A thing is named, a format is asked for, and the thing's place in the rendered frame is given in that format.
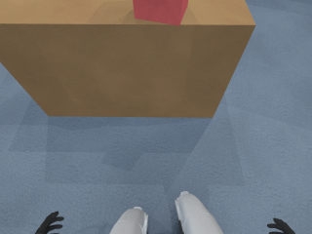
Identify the carton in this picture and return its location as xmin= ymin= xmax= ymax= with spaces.
xmin=133 ymin=0 xmax=188 ymax=26

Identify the right robot hand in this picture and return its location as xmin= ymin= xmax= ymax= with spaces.
xmin=267 ymin=217 xmax=295 ymax=234

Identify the robot right shin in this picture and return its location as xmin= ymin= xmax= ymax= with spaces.
xmin=179 ymin=191 xmax=189 ymax=234

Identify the left robot hand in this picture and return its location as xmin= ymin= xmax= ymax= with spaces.
xmin=35 ymin=211 xmax=64 ymax=234

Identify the pedestal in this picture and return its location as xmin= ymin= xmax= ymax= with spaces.
xmin=0 ymin=0 xmax=256 ymax=118

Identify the right robot thigh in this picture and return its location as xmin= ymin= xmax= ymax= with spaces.
xmin=175 ymin=193 xmax=223 ymax=234

